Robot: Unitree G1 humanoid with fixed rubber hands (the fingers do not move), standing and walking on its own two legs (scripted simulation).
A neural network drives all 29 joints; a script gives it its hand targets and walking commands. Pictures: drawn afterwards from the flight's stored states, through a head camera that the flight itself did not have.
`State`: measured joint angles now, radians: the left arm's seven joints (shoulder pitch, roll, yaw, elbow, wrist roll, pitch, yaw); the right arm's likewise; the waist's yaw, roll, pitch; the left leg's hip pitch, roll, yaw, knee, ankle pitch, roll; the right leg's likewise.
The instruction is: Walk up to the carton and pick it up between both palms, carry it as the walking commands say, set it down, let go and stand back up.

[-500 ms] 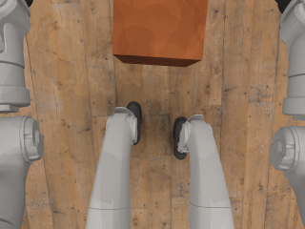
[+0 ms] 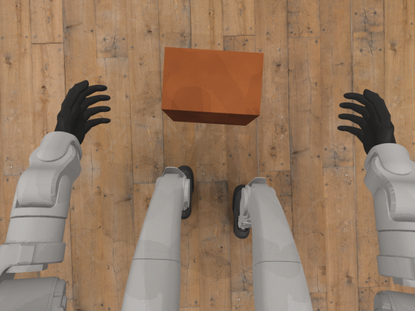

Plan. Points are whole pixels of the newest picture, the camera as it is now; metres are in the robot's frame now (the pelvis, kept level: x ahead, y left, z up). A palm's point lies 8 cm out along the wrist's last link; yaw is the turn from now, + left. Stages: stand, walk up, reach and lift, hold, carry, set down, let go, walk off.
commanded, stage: let go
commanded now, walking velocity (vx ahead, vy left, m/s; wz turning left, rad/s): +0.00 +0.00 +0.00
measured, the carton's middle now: (211, 92) +0.54 +0.02 -0.53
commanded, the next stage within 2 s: stand in 0.86 s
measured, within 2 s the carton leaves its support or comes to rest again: neither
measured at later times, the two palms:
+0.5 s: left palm (39, 244) +0.21 +0.24 +0.00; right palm out of the picture +0.23 -0.24 +0.05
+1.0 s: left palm (1, 214) +0.25 +0.27 +0.02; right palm out of the picture +0.26 -0.22 +0.05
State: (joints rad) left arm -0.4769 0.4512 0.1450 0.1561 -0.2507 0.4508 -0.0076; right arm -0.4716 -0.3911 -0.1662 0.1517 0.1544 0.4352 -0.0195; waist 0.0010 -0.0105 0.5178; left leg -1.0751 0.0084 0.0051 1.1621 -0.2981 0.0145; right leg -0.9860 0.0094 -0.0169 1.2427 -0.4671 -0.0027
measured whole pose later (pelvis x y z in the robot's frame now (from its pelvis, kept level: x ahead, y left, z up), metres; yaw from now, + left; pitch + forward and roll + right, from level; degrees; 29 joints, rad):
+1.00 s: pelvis +0.10 +0.01 +0.10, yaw +0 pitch -3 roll -1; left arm 0.23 0.28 0.10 0.47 -0.05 0.12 -0.04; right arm 0.22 -0.18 -0.05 0.47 0.01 0.10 0.05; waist 0.00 -0.06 0.04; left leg -0.32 0.00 0.01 0.64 -0.27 0.03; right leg -0.19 0.00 -0.02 0.60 -0.36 0.01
